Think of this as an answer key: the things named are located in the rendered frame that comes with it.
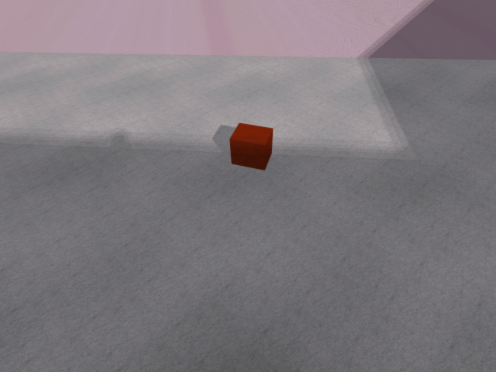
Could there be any carton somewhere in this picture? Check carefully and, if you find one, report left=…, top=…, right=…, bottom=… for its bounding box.
left=229, top=123, right=273, bottom=171

